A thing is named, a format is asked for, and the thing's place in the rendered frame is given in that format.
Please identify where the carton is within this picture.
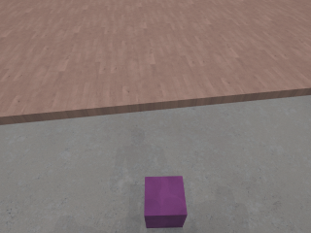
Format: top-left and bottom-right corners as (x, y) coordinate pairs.
(144, 176), (188, 228)

